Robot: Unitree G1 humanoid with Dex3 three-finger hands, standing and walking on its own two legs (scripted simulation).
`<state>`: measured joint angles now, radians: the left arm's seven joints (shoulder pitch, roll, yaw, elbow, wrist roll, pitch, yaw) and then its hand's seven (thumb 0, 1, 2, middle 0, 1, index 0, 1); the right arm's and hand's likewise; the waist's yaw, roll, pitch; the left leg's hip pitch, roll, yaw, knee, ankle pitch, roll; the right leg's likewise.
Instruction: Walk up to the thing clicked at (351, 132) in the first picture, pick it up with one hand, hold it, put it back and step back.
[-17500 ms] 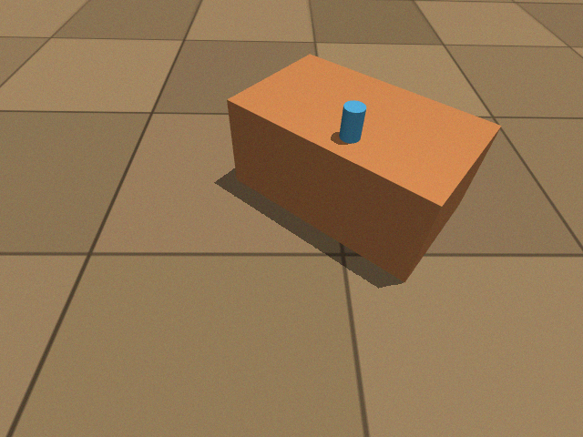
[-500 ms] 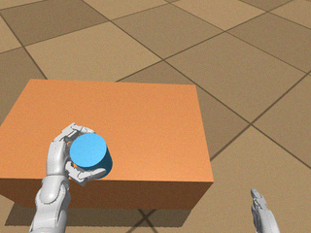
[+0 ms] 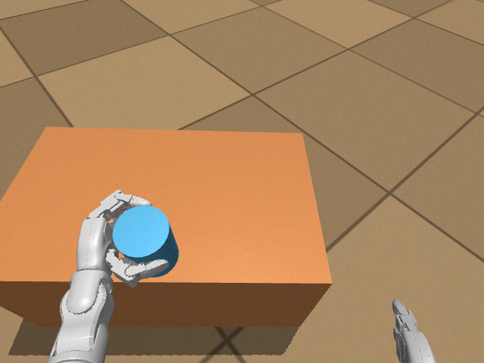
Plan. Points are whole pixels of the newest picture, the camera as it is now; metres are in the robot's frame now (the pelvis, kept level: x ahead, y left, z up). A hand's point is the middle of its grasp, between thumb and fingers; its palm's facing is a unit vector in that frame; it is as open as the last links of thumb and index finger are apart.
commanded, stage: hold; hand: left
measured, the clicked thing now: (149, 244) +0.32 +0.15 +0.02
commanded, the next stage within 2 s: crouch in 0.54 s
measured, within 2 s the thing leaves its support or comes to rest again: neither
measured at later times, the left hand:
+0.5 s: hand (139, 230) +0.32 +0.16 +0.05, palm faces +0.05 -1.00 +0.01, open 11.1 cm
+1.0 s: hand (146, 235) +0.34 +0.17 +0.00, palm faces +0.07 -1.00 +0.03, open 11.1 cm
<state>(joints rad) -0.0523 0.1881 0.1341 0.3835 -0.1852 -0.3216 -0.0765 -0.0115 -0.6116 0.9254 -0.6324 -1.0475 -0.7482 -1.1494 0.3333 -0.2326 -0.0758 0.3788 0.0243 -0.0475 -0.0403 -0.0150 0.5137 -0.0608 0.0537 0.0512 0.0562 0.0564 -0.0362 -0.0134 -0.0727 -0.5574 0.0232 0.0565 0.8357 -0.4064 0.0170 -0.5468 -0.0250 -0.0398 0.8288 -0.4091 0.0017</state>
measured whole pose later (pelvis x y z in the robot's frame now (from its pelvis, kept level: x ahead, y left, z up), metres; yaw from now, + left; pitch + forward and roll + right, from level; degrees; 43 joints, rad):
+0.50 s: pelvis +0.00 +0.00 +0.00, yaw +0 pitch +7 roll +0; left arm -0.10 0.19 0.12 0.41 -0.19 -0.31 -0.08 -0.01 -0.61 0.93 -0.63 -1.05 -0.75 -1.15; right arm 0.34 -0.23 -0.07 0.37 0.03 -0.05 -0.04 -0.01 0.51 -0.06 0.05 0.05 0.06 0.06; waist -0.03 0.00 -0.07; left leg -0.55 0.02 0.06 0.83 -0.40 0.02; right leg -0.54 -0.03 -0.04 0.83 -0.40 0.00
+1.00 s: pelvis -0.01 +0.00 -0.01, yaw +1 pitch +10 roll +0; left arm -0.24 0.22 0.18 0.66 -0.18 -0.44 -0.10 -0.01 -0.61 0.91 -0.65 -1.02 -0.76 -1.13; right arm 0.32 -0.22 -0.04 0.28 0.01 -0.08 -0.02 -0.01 0.54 -0.05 0.06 0.05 0.06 0.06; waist -0.08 -0.04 -0.06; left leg -0.68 0.02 0.04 0.91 -0.41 0.02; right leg -0.66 -0.03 -0.05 0.90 -0.42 0.00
